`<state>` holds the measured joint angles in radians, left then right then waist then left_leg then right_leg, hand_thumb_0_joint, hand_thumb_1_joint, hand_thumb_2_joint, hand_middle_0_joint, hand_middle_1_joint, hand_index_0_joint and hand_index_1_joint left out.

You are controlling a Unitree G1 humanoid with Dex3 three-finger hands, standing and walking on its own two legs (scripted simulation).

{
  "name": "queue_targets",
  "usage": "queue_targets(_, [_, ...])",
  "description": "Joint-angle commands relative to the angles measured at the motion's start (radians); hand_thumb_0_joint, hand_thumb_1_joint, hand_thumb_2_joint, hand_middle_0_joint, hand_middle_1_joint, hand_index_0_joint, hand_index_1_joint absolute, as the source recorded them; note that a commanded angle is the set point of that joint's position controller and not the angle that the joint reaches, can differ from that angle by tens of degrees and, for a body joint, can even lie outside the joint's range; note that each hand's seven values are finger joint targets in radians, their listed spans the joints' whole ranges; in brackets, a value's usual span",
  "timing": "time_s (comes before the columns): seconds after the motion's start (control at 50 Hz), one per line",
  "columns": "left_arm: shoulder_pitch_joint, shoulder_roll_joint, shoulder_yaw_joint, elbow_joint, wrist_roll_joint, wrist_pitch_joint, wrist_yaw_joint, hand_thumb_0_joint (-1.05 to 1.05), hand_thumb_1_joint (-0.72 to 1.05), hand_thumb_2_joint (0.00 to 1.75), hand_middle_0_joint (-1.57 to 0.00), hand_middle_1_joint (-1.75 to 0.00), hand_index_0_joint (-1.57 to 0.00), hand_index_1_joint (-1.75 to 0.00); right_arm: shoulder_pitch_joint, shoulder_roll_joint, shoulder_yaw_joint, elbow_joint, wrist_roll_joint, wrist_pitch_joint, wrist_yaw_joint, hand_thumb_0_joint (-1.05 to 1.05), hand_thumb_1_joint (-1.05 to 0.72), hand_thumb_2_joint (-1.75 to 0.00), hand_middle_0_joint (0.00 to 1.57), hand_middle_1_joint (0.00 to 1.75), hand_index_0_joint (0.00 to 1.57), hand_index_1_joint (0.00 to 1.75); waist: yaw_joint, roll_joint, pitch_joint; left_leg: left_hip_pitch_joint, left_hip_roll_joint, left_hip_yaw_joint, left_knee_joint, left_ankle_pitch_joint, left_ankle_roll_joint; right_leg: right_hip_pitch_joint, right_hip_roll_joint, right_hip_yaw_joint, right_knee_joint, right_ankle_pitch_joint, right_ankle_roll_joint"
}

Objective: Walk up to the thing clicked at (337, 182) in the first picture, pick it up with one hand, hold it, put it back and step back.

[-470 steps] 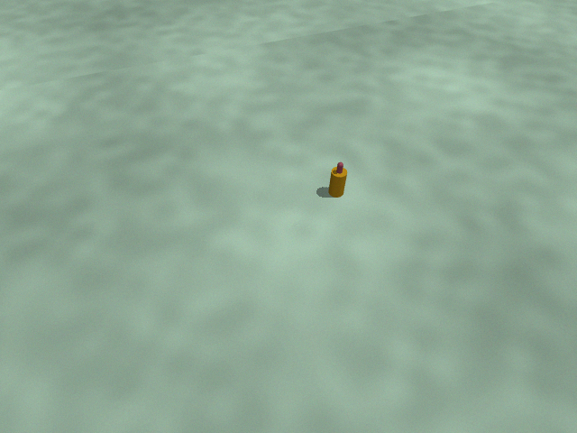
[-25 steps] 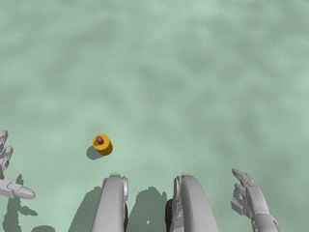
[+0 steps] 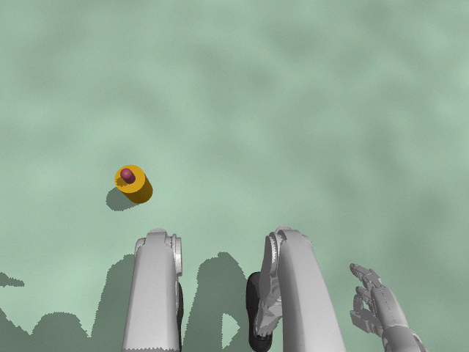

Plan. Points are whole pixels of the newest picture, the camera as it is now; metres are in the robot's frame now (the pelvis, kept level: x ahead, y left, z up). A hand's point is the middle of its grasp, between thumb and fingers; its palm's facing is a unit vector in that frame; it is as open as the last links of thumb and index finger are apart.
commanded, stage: go down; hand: left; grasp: from the side
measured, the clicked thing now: (133, 183) +0.46 +0.24 -0.37
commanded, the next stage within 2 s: approach in 0.98 s
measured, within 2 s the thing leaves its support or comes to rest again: neither
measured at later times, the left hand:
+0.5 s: hand out of the picture +0.36 +0.41 -0.06, palm faces +0.19 -0.97 -0.12, open 17.4 cm
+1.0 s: hand out of the picture +0.36 +0.42 -0.07, palm faces +0.19 -0.98 -0.10, open 17.5 cm
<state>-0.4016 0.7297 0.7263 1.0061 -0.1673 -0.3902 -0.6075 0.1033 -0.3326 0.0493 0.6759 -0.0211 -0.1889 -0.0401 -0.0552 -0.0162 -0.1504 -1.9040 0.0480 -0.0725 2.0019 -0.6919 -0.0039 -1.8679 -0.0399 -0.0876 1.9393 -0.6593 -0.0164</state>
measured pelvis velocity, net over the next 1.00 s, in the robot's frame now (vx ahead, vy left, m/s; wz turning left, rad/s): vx -0.01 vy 0.01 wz -0.03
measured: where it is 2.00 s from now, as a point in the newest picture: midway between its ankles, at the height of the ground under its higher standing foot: (215, 329)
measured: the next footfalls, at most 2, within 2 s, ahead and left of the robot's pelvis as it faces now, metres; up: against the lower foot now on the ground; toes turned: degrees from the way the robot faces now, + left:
none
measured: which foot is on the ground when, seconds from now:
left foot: down 0.00-1.00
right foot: down 0.00-1.00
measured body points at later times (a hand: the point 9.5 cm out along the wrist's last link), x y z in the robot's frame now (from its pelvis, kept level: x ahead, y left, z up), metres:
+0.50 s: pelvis -0.01 +0.00 -0.05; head +0.19 +0.06 +0.34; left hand +0.34 +0.46 -0.05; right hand +0.15 -0.27 -0.16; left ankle +0.07 +0.12 -0.43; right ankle +0.09 -0.12 -0.43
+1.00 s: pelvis -0.01 +0.01 -0.08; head +0.20 +0.07 +0.32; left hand +0.35 +0.47 -0.06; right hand +0.14 -0.27 -0.17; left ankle +0.07 +0.12 -0.43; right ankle +0.09 -0.12 -0.43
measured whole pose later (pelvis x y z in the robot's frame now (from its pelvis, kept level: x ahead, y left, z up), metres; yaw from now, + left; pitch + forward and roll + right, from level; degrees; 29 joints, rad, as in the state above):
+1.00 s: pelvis -0.01 +0.01 -0.08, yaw -2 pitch +32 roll -7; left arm -0.55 0.88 0.83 1.08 -0.20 -0.39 -0.72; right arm 0.10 -0.37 0.10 0.68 -0.04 -0.20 -0.03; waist -0.08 -0.03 -0.10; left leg -2.12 0.04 -0.10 2.24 -0.70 0.01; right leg -2.06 -0.05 -0.10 2.16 -0.66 0.00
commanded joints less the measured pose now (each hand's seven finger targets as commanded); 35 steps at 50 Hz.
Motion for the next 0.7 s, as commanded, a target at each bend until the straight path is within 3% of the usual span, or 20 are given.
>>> queue_targets(0.0, [-0.131,0.417,0.11,-0.159,-0.05,-0.062,-0.021,0.0,-0.49,0.06,-0.06,-0.06,-0.05,-0.06,0.097,-0.215,-0.073,-0.066,0.002,-0.033,-0.02,0.0,-0.91,-0.9,0.2,0.3,0.2,0.3,0.05,0.155,-0.543,0.347,-0.022,0.013,-0.241,0.148,0.03,0.294,0.036,0.034,-0.182,0.11,-0.022])
queue_targets(0.14, [-0.195,0.453,0.114,-0.165,-0.057,-0.067,-0.053,0.0,-0.53,0.06,-0.06,-0.06,-0.05,-0.06,0.106,-0.233,-0.067,-0.055,-0.003,-0.037,-0.021,0.0,-0.92,-0.91,0.2,0.3,0.2,0.3,0.039,0.205,-0.567,0.356,-0.016,-0.002,-0.205,0.151,0.024,0.218,0.037,0.013,-0.116,0.118,-0.026])
queue_targets(0.2, [-0.203,0.47,0.126,-0.167,-0.056,-0.066,-0.069,0.0,-0.53,0.06,-0.06,-0.06,-0.04,-0.06,0.116,-0.245,-0.065,-0.046,-0.009,-0.037,-0.022,0.0,-0.93,-0.91,0.2,0.3,0.2,0.3,0.045,0.24,-0.614,0.41,-0.016,-0.01,-0.178,0.241,0.019,0.191,0.034,0.008,-0.076,0.174,-0.03])
queue_targets(0.36, [-0.244,0.501,0.137,-0.141,-0.054,-0.057,-0.075,0.0,-0.51,0.07,-0.05,-0.06,-0.04,-0.06,0.108,-0.25,-0.059,-0.049,-0.009,-0.033,-0.021,0.0,-0.92,-0.91,0.2,0.3,0.2,0.3,0.034,0.211,-0.547,0.3,-0.016,-0.01,-0.161,0.103,0.026,0.146,0.035,-0.001,-0.051,0.087,-0.025])
queue_targets(0.4, [-0.26,0.513,0.143,-0.154,-0.053,-0.058,-0.078,0.0,-0.52,0.06,-0.05,-0.06,-0.04,-0.06,0.114,-0.256,-0.058,-0.049,-0.011,-0.032,-0.021,0.0,-0.92,-0.91,0.2,0.3,0.2,0.3,0.039,0.251,-0.567,0.327,-0.017,-0.018,-0.158,0.13,0.02,0.124,0.033,-0.004,-0.027,0.111,-0.029])
queue_targets(0.5, [-0.285,0.525,0.138,-0.139,-0.059,-0.052,-0.088,0.0,-0.53,0.07,-0.05,-0.06,-0.04,-0.07,0.11,-0.253,-0.051,-0.052,-0.011,-0.034,-0.019,0.0,-0.92,-0.91,0.2,0.3,0.2,0.3,0.031,0.228,-0.544,0.268,-0.019,-0.003,-0.131,0.094,0.028,0.121,0.035,-0.001,-0.03,0.077,-0.026])
queue_targets(0.68, [-0.295,0.557,0.153,-0.136,-0.06,-0.054,-0.097,0.0,-0.55,0.09,-0.05,-0.07,-0.03,-0.08,0.124,-0.258,-0.045,-0.048,-0.012,-0.033,-0.017,0.0,-0.92,-0.91,0.2,0.3,0.2,0.3,0.029,0.225,-0.565,0.263,-0.023,0.001,-0.093,0.12,0.028,0.114,0.035,-0.003,-0.011,0.093,-0.025])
